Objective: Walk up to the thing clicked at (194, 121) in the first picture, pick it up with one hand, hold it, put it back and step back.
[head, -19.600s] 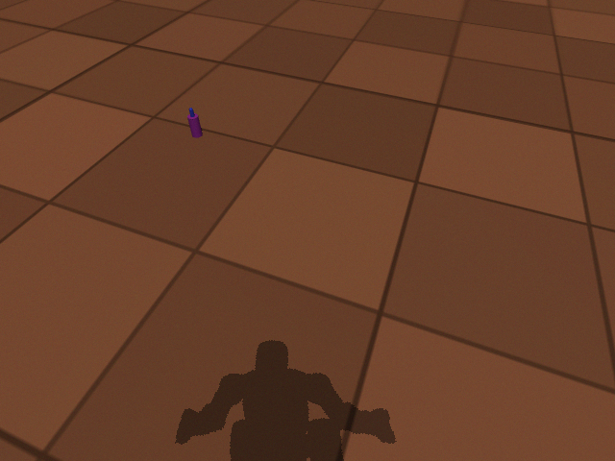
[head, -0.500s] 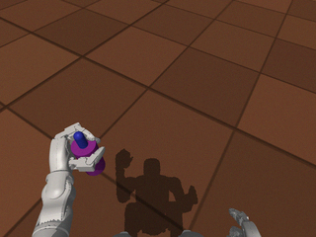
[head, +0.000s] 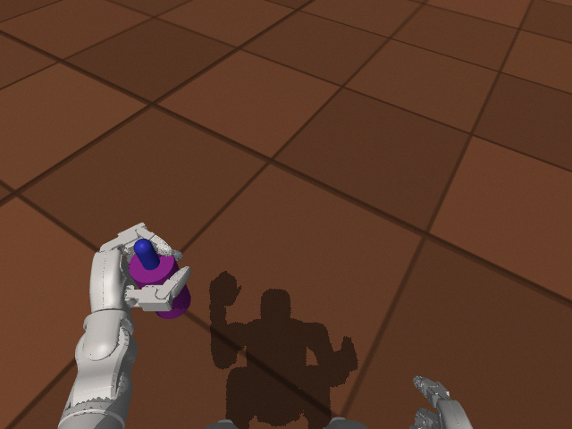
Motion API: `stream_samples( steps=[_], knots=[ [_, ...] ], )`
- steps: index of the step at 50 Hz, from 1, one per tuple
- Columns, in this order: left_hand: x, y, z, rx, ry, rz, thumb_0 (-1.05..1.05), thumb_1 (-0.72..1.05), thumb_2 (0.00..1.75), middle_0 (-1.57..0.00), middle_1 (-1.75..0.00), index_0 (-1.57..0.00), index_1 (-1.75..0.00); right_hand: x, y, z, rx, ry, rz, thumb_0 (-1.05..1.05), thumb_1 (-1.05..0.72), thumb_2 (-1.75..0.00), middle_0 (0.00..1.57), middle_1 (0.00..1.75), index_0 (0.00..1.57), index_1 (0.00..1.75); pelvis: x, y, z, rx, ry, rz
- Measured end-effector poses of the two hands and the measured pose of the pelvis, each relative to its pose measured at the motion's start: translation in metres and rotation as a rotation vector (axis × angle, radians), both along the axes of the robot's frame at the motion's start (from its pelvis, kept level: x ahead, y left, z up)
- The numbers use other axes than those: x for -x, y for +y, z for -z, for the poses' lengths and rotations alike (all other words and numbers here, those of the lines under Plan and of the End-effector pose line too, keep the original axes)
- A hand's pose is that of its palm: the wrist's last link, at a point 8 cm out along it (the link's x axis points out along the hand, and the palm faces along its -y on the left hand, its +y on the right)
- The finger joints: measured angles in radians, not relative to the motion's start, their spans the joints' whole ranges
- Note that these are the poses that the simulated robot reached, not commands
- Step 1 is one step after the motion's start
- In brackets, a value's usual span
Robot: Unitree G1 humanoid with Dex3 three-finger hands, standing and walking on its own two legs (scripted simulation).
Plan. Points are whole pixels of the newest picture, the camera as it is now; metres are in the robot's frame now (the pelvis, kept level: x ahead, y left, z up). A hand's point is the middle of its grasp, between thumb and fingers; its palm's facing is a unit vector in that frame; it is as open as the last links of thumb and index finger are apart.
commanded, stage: hold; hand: left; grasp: from the side
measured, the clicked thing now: (158, 276) +0.32 +0.18 +0.02
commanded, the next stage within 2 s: crouch in 1.56 s
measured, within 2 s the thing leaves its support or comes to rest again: neither
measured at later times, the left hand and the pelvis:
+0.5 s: hand (157, 261) +0.33 +0.18 +0.04, palm faces +0.17 -0.99 -0.02, open 6.6 cm; pelvis +0.00 +0.00 +0.00, yaw +0 degrees
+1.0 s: hand (156, 262) +0.33 +0.18 +0.04, palm faces +0.15 -0.99 -0.03, open 6.6 cm; pelvis +0.00 +0.00 +0.00, yaw +0 degrees
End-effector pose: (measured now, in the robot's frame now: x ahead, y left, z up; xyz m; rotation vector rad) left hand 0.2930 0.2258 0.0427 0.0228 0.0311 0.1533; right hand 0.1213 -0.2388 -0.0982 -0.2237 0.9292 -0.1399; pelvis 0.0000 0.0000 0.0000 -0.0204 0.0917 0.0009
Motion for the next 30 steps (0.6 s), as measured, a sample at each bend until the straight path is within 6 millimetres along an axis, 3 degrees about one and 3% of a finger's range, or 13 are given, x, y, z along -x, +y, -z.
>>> stream_samples(
  steps=[17, 30],
  knots=[
    [-0.006, -0.004, -0.001, 0.005, 0.003, 0.013, 0.0, -0.15, 1.09, -0.81, -1.05, -1.08, -1.23, -0.003, 0.001, -0.003, -0.004, -0.011, 0.001, 0.01, -0.92, -0.9, 0.2, 0.3, 0.2, 0.3, -0.002, 0.002, -0.002, 0.0, -0.003, 0.001],
    [-0.014, 0.006, -0.002, -0.003, -0.004, -0.002, 0.0, -0.15, 1.08, -0.8, -1.05, -1.08, -1.23, -0.004, 0.003, -0.002, 0.002, 0.001, 0.002, 0.01, -0.91, -0.9, 0.2, 0.3, 0.2, 0.3, -0.005, 0.003, -0.002, 0.003, 0.004, 0.0]
  ],
)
